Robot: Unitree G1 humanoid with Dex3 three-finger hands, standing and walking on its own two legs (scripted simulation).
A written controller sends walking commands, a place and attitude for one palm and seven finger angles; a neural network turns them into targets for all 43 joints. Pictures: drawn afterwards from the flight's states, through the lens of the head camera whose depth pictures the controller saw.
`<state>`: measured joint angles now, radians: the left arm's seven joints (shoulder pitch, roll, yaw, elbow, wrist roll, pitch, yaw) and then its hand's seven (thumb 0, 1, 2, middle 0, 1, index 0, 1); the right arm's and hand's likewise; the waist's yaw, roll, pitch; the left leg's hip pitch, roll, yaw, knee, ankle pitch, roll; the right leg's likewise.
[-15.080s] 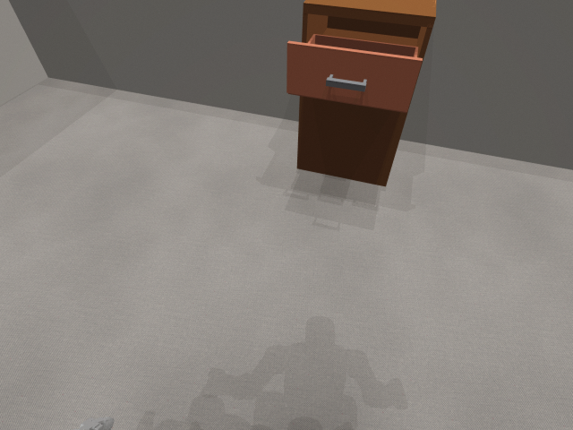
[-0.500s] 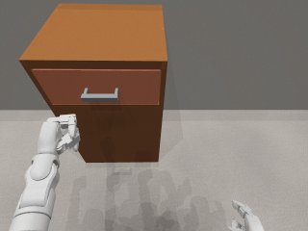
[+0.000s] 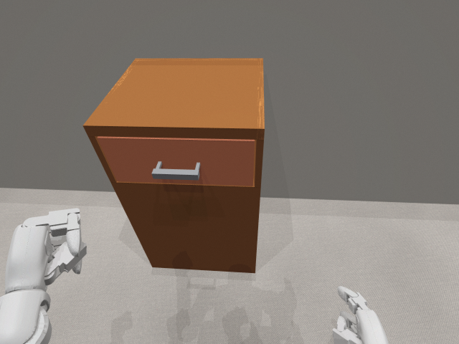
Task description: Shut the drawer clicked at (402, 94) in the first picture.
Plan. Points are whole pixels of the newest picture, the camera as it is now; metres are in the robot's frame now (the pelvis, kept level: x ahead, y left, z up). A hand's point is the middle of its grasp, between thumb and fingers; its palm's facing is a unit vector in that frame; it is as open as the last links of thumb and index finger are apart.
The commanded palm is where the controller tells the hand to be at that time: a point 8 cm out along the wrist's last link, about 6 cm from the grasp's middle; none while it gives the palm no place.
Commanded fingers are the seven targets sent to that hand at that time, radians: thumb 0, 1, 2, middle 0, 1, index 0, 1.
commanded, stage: draw the hand back to the body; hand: left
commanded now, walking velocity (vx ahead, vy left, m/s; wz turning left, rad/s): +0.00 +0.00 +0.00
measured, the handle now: (177, 169) +0.59 +0.22 -0.08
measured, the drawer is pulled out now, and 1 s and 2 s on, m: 0.00 0.00 0.00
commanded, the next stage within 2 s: step back with the hand held close in 0.28 s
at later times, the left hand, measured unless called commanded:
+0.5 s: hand (61, 252) +0.18 +0.23 +0.17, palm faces +0.41 -0.81 -0.43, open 3.2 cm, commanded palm +0.12 +0.27 +0.17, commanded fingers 0.00 0.90 0.90 -1.40 -1.60 -1.40 -1.60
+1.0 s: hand (28, 294) +0.13 +0.25 +0.16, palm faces +0.33 -0.80 -0.50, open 3.2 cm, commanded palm +0.07 +0.29 +0.17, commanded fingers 0.00 0.90 0.90 -1.40 -1.60 -1.40 -1.60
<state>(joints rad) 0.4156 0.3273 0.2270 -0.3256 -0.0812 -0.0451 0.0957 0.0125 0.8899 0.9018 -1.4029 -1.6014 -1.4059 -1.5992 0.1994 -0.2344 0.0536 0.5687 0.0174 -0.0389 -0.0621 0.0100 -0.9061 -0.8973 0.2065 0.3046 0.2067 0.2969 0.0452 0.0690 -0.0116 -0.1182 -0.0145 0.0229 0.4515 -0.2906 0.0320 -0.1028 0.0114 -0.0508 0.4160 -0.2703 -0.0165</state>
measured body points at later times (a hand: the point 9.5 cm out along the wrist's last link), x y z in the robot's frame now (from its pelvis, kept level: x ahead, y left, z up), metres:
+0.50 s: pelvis -0.01 -0.01 +0.00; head -0.02 -0.04 +0.45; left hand +0.15 +0.27 +0.19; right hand +0.18 -0.23 -0.08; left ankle -0.03 +0.10 -0.74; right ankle -0.03 -0.11 -0.74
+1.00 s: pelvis -0.06 +0.02 -0.01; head -0.04 +0.01 +0.44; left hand +0.11 +0.30 +0.18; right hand +0.11 -0.22 -0.08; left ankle -0.03 +0.10 -0.74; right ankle -0.03 -0.11 -0.74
